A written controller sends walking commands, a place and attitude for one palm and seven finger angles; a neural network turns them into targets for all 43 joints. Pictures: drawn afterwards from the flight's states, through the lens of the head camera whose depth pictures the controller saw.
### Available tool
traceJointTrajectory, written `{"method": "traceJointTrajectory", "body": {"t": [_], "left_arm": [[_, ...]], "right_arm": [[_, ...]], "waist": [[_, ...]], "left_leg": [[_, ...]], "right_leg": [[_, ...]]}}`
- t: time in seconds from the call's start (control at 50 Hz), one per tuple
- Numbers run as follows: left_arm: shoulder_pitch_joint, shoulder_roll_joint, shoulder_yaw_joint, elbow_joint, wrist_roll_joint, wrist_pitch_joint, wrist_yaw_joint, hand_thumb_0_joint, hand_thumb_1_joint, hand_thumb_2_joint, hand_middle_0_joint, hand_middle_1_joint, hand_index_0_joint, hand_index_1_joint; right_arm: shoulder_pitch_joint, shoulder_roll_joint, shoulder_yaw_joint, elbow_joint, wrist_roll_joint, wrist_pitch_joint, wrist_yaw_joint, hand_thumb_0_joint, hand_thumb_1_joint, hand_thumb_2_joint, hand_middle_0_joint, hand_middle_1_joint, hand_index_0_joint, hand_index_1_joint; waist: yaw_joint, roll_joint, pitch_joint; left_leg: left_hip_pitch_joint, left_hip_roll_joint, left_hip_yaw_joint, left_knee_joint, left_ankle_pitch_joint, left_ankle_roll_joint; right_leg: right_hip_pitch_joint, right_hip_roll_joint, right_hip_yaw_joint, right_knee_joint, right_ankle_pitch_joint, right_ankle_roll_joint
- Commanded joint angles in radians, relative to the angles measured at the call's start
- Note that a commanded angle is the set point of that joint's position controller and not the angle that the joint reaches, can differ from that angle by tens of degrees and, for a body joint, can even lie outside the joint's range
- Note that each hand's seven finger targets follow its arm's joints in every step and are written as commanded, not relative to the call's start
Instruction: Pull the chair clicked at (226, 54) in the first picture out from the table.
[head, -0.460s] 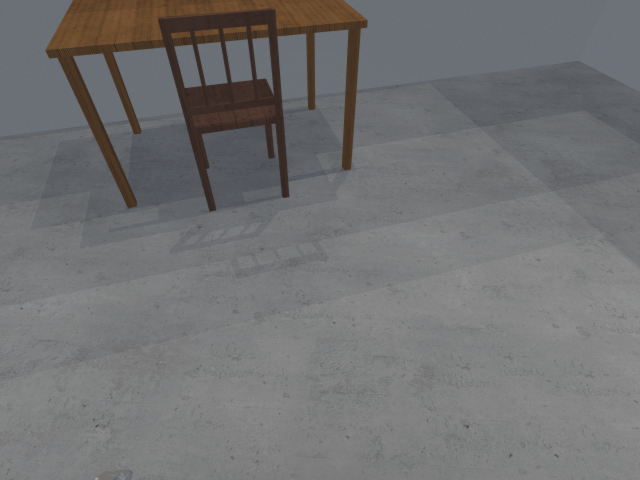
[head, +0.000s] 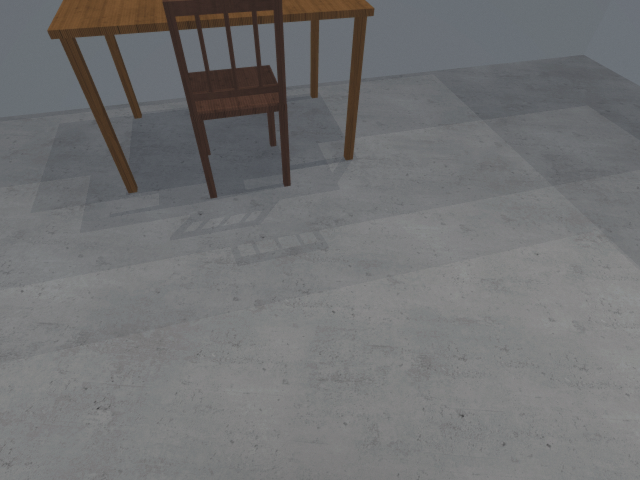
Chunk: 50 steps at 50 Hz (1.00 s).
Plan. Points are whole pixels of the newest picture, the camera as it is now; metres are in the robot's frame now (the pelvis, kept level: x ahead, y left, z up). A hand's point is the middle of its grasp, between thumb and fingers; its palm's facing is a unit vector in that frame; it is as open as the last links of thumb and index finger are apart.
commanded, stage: stand and wait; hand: left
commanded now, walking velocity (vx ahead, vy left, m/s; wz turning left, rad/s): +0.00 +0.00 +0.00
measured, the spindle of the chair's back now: (231, 53) +1.51 +0.41 -0.11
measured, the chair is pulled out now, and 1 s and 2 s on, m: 0.00 0.00 0.00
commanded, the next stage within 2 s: look at it before walking up in 0.36 s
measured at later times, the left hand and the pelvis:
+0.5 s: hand out of the picture +0.08 +0.26 -0.15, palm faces -0.03 -0.94 -0.33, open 7.4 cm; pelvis +0.00 +0.01 +0.00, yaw +0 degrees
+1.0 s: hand out of the picture +0.08 +0.25 -0.15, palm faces -0.03 -0.94 -0.34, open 7.4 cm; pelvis +0.01 +0.00 +0.00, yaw +0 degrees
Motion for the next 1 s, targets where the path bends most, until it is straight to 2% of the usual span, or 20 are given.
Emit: {"method": "traceJointTrajectory", "body": {"t": [0.0,0.18,0.4,0.66,0.68,0.76,0.86,0.98], "left_arm": [[-0.063,0.204,0.043,-0.065,-0.001,-0.032,0.012,0.000,0.900,0.900,-0.200,-0.300,-0.200,-0.300],[-0.061,0.206,0.040,-0.039,0.001,-0.029,0.013,0.000,0.900,0.900,-0.200,-0.300,-0.200,-0.300],[-0.067,0.207,0.038,-0.033,0.003,-0.029,0.012,0.000,0.900,0.900,-0.200,-0.300,-0.200,-0.300],[-0.068,0.206,0.039,-0.033,0.003,-0.034,0.015,0.000,0.900,0.900,-0.200,-0.300,-0.200,-0.300],[-0.068,0.205,0.038,-0.032,0.002,-0.033,0.015,0.000,0.900,0.900,-0.200,-0.300,-0.200,-0.300],[-0.068,0.206,0.039,-0.031,0.002,-0.032,0.015,0.000,0.900,0.900,-0.200,-0.300,-0.200,-0.300],[-0.063,0.205,0.039,-0.031,0.002,-0.033,0.016,0.000,0.900,0.900,-0.200,-0.300,-0.200,-0.300],[-0.067,0.205,0.038,-0.028,0.003,-0.032,0.015,0.000,0.900,0.900,-0.200,-0.300,-0.200,-0.300]], "right_arm": [[-0.063,-0.202,-0.047,-0.062,0.006,-0.034,-0.014,0.000,-0.900,-0.900,0.200,0.300,0.200,0.300],[-0.065,-0.211,-0.046,-0.036,0.008,-0.033,-0.013,0.000,-0.900,-0.900,0.200,0.300,0.200,0.300],[-0.081,-0.215,-0.045,-0.028,0.008,-0.033,-0.011,0.000,-0.900,-0.900,0.200,0.300,0.200,0.300],[-0.086,-0.213,-0.043,-0.025,0.010,-0.035,-0.012,0.000,-0.900,-0.900,0.200,0.300,0.200,0.300],[-0.090,-0.213,-0.043,-0.022,0.010,-0.035,-0.012,0.000,-0.900,-0.900,0.200,0.300,0.200,0.300],[-0.093,-0.212,-0.041,-0.020,0.010,-0.034,-0.012,0.000,-0.900,-0.900,0.200,0.300,0.200,0.300],[-0.091,-0.213,-0.040,-0.018,0.011,-0.035,-0.013,0.000,-0.900,-0.900,0.200,0.300,0.200,0.300],[-0.093,-0.213,-0.040,-0.016,0.010,-0.032,-0.013,0.000,-0.900,-0.900,0.200,0.300,0.200,0.300]], "waist": [[0.001,0.008,-0.056],[0.002,0.008,-0.028],[0.003,0.016,-0.025],[0.002,-0.003,-0.062],[0.004,0.012,-0.059],[0.005,0.008,-0.044],[0.004,0.014,-0.064],[0.003,0.004,-0.033]], "left_leg": [[0.012,0.091,-0.079,-0.068,0.097,0.052],[0.006,0.096,-0.090,-0.099,0.075,0.054],[0.020,0.097,-0.088,-0.115,0.078,0.054],[0.062,0.103,-0.078,-0.106,0.181,0.052],[0.063,0.102,-0.078,-0.109,0.173,0.051],[0.058,0.101,-0.079,-0.116,0.163,0.050],[0.079,0.104,-0.073,-0.113,0.190,0.050],[0.070,0.102,-0.074,-0.126,0.148,0.048]], "right_leg": [[0.005,-0.120,0.126,-0.116,0.031,-0.028],[0.004,-0.117,0.121,-0.125,0.014,-0.023],[0.005,-0.118,0.117,-0.134,0.028,-0.018],[0.046,-0.125,0.111,-0.125,0.154,-0.019],[0.046,-0.125,0.111,-0.128,0.146,-0.018],[0.044,-0.124,0.110,-0.134,0.134,-0.017],[0.056,-0.126,0.109,-0.133,0.164,-0.017],[0.037,-0.122,0.119,-0.151,0.124,-0.017]]}}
